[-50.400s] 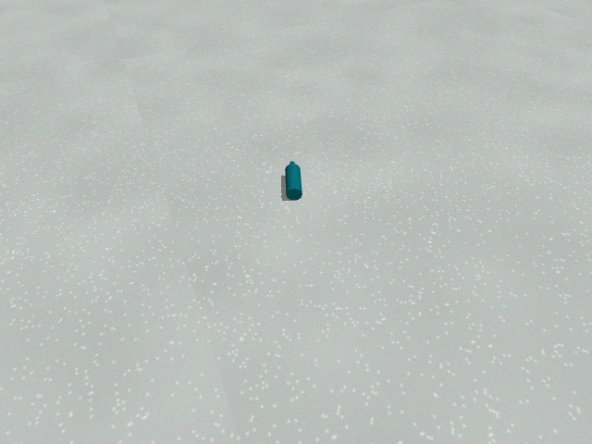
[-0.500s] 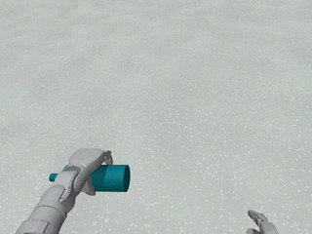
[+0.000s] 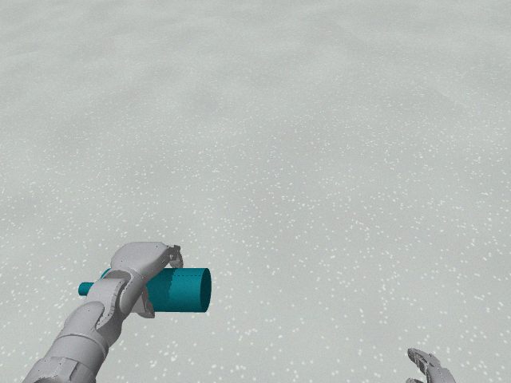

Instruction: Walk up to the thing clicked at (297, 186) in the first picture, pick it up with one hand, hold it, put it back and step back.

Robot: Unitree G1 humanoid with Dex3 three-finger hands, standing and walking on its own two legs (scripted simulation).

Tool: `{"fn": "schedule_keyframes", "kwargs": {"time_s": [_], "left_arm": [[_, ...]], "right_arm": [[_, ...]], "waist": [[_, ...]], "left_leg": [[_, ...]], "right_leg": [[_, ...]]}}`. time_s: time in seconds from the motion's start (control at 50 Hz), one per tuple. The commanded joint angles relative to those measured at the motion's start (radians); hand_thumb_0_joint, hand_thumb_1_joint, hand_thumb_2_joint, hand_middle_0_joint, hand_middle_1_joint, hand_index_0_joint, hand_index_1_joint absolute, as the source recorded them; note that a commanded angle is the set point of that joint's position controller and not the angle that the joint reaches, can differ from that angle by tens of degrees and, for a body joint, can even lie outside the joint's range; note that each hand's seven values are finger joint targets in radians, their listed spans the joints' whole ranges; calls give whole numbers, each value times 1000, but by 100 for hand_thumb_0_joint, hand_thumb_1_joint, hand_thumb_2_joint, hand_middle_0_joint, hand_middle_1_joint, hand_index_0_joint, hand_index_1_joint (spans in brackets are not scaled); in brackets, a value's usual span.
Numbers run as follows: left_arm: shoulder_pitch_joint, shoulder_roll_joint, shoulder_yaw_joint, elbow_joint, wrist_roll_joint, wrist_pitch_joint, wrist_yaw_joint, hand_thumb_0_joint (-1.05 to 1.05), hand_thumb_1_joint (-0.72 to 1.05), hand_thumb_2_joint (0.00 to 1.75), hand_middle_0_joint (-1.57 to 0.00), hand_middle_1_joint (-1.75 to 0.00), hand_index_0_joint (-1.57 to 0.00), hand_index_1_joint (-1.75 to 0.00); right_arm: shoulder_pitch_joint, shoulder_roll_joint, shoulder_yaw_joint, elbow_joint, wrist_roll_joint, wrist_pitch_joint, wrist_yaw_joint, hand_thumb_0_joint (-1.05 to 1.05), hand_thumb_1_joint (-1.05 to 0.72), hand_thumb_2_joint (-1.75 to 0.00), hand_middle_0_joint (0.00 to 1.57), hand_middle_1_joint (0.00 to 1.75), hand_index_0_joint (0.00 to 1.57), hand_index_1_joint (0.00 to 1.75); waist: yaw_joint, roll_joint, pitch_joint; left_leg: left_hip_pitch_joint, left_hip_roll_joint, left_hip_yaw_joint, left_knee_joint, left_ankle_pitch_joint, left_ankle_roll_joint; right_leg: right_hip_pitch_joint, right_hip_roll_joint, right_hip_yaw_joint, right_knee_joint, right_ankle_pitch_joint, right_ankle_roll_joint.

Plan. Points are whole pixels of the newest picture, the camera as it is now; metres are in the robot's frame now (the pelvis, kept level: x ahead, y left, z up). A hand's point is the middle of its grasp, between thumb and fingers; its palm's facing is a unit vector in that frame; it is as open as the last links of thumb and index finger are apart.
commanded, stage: crouch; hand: left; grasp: from above
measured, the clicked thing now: (143, 289) +0.31 +0.25 -0.07
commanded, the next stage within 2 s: none
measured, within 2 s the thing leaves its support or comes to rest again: neither
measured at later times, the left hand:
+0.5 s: hand (160, 298) +0.31 +0.23 -0.12, palm faces -0.46 +0.04 -0.89, open 10.6 cm
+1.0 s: hand (187, 310) +0.38 +0.24 -0.37, palm faces -0.46 +0.06 -0.89, open 10.6 cm
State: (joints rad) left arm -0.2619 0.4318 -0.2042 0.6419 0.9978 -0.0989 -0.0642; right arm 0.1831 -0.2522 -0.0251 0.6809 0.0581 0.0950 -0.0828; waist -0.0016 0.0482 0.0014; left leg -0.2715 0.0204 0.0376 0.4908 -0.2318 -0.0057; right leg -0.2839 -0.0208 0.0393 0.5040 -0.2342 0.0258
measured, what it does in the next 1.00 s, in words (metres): lowers itself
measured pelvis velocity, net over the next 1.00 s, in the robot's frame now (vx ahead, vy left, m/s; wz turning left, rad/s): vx -0.06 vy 0.01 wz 0.00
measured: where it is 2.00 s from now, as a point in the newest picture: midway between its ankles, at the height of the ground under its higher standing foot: outside the picture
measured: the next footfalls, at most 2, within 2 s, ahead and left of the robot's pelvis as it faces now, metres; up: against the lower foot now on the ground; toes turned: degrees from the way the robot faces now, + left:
none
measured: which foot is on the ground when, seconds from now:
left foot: down 0.00-1.00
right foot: down 0.00-1.00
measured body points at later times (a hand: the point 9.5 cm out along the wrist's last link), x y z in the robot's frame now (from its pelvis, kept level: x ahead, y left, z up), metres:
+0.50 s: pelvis -0.01 +0.00 -0.03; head +0.06 +0.00 +0.41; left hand +0.33 +0.22 -0.07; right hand +0.11 -0.27 -0.15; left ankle +0.02 +0.12 -0.74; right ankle +0.02 -0.14 -0.74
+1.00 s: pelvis -0.06 +0.01 -0.24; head +0.13 +0.03 +0.17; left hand +0.40 +0.24 -0.32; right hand -0.02 -0.27 -0.36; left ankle +0.01 +0.13 -0.74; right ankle +0.02 -0.14 -0.74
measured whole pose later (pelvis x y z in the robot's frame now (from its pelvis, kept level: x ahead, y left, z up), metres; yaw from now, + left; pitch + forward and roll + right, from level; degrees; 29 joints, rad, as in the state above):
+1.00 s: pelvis -0.06 +0.01 -0.24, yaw +0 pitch +34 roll -4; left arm -0.79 0.53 -0.03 1.26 1.23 -0.16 0.31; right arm 0.24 -0.23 -0.05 0.73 -0.06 0.00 0.00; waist -0.17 0.05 -0.18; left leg -1.73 0.02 -0.05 1.75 -0.61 0.01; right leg -1.69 -0.01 0.00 1.70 -0.60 0.04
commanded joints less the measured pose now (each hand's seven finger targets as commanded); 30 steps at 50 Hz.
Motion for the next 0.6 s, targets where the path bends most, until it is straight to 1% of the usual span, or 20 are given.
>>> {"fn": "schedule_keyframes", "kwargs": {"time_s": [0.0, 0.02, 0.04, 0.06, 0.08, 0.1, 0.12, 0.16, 0.2, 0.24, 0.26, 0.28, 0.34, 0.38, 0.42, 0.44, 0.48, 0.52, 0.54, 0.58], "left_arm": [[-324, 225, 123, -210, -13, -9, 38, 0, 64, 82, -93, -82, -97, -77], [-331, 213, 111, -203, -9, -8, 41, 0, 64, 82, -93, -81, -97, -77], [-353, 205, 97, -217, -9, -10, 42, 0, 71, 74, -96, -86, -103, -78], [-387, 225, 111, -229, -6, -13, 49, 0, 63, 79, -88, -84, -95, -79], [-370, 236, 127, -191, -3, -11, 58, 0, 64, 83, -91, -87, -96, -82], [-333, 217, 123, -171, -3, -11, 63, 0, 65, 86, -93, -88, -97, -84], [-328, 192, 103, -168, -3, -13, 71, 0, 65, 89, -94, -88, -97, -84], [-300, 184, 106, -120, 14, -13, 91, 0, 68, 91, -95, -90, -99, -86], [-325, 196, 115, -95, 28, -23, 118, 0, 69, 92, -97, -89, -101, -86], [-318, 164, 97, -53, 39, -33, 148, 0, 69, 94, -98, -90, -101, -87], [-355, 180, 107, -44, 49, -41, 167, 0, 68, 96, -98, -91, -100, -88], [-354, 173, 106, -7, 64, -44, 186, 0, 68, 98, -98, -91, -100, -88], [-401, 166, 101, 63, 100, -47, 242, 0, 71, 94, -99, -92, -102, -88], [-480, 160, 96, 95, 113, -54, 278, 0, 71, 95, -99, -93, -102, -89], [-485, 140, 92, 178, 145, -54, 321, 0, 69, 96, -99, -91, -102, -88], [-508, 141, 97, 206, 161, -55, 344, 0, 67, 92, -96, -90, -100, -87], [-547, 149, 106, 264, 186, -55, 388, 0, 65, 89, -95, -89, -99, -85], [-612, 155, 109, 277, 202, -58, 417, 0, 61, 89, -93, -88, -96, -84], [-607, 182, 127, 312, 211, -52, 429, 0, 62, 88, -94, -87, -98, -84], [-695, 193, 130, 318, 219, -50, 450, 0, 62, 87, -93, -87, -97, -84]], "right_arm": [[-86, -128, -45, -144, 0, -35, -6, 0, -91, -90, 20, 30, 20, 30], [-81, -128, -44, -142, 0, -34, -6, 0, -91, -90, 20, 30, 20, 30], [-80, -126, -45, -144, 2, -34, -6, 0, -94, -92, 20, 30, 20, 30], [-74, -131, -47, -137, 1, -33, -7, 0, -89, -90, 20, 30, 20, 30], [-73, -129, -46, -134, 1, -30, -7, 0, -90, -90, 20, 30, 20, 30], [-69, -131, -46, -137, 1, -28, -5, 0, -90, -90, 20, 30, 20, 30], [-69, -130, -48, -134, 1, -26, -3, 0, -90, -90, 20, 30, 20, 30], [-63, -131, -50, -131, -3, -22, 1, 0, -90, -90, 20, 30, 20, 30], [-52, -133, -54, -126, -6, -16, 5, 0, -90, -90, 20, 30, 20, 30], [-46, -132, -58, -120, -9, -12, 10, 0, -90, -90, 20, 30, 20, 30], [-39, -134, -60, -111, -14, -11, 12, 0, -90, -90, 20, 30, 20, 30], [-30, -134, -62, -108, -18, -10, 15, 0, -90, -90, 20, 30, 20, 30], [-2, -140, -71, -91, -29, -7, 27, 0, -90, -90, 20, 30, 20, 30], [26, -148, -80, -69, -39, -11, 35, 0, -90, -90, 20, 30, 20, 30], [61, -149, -89, -59, -48, -17, 44, 0, -90, -90, 20, 30, 20, 30], [77, -151, -94, -57, -55, -20, 49, 0, -90, -90, 20, 30, 20, 30], [92, -156, -102, -56, -63, -24, 56, 0, -91, -90, 20, 30, 20, 30], [109, -161, -108, -54, -68, -32, 61, 0, -91, -90, 20, 30, 20, 30], [117, -168, -111, -51, -71, -34, 60, 0, -91, -90, 20, 30, 20, 30], [128, -170, -111, -42, -80, -44, 57, 0, -91, -90, 20, 30, 20, 30]], "waist": [[6, -21, -273], [-2, -38, -266], [-2, -38, -274], [-3, -19, -288], [-1, -25, -274], [-1, -42, -267], [-4, -41, -261], [-6, -55, -242], [-13, -51, -233], [-21, -67, -226], [-25, -56, -231], [-29, -47, -231], [-47, -60, -277], [-65, -53, -313], [-76, -40, -344], [-74, -36, -364], [-81, -45, -399], [-88, -2, -457], [-86, 17, -489], [-97, 45, -540]], "left_leg": [[132, -36, 5, -49, 186, 19], [131, -35, 3, -47, 193, 21], [136, -34, 1, -48, 202, 20], [145, -36, 4, -45, 206, 20], [138, -36, 2, -44, 208, 20], [133, -35, 3, -42, 208, 20], [132, -33, 2, -43, 206, 18], [107, -35, -1, -34, 204, 17], [85, -35, -1, -22, 185, 15], [64, -36, -3, -2, 173, 15], [42, -34, -5, 16, 156, 13], [25, -36, -5, 32, 147, 12], [-32, -39, -6, 113, 145, 13], [-95, -32, -11, 190, 129, 10], [-172, -30, -15, 281, 108, 7], [-230, -29, -15, 330, 100, 8], [-343, -33, -13, 421, 62, 11], [-415, -32, -17, 503, 31, 11], [-435, -32, -19, 539, 19, 11], [-508, -29, -31, 607, -2, 10]], "right_leg": [[49, 46, -29, -74, 152, -31], [50, 48, -29, -73, 161, -30], [53, 48, -31, -68, 172, -31], [50, 46, -28, -68, 178, -31], [46, 46, -29, -70, 177, -30], [46, 47, -32, -67, 176, -31], [41, 49, -35, -64, 171, -32], [27, 46, -38, -58, 170, -32], [4, 45, -37, -50, 152, -33], [-28, 43, -37, -31, 143, -32], [-52, 42, -36, -20, 128, -32], [-78, 41, -36, -3, 122, -33], [-142, 36, -33, 59, 132, -29], [-221, 38, -37, 130, 121, -30], [-316, 38, -40, 216, 97, -36], [-355, 39, -40, 260, 90, -39], [-432, 37, -38, 335, 65, -37], [-535, 39, -41, 421, 28, -42], [-572, 41, -48, 456, 9, -45], [-659, 46, -58, 537, -13, -50]]}}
